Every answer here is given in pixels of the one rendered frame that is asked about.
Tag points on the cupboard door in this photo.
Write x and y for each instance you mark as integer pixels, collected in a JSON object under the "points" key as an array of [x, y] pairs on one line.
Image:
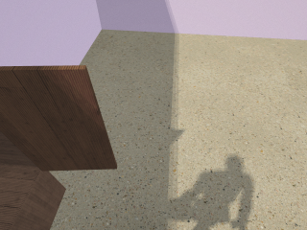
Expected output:
{"points": [[51, 113]]}

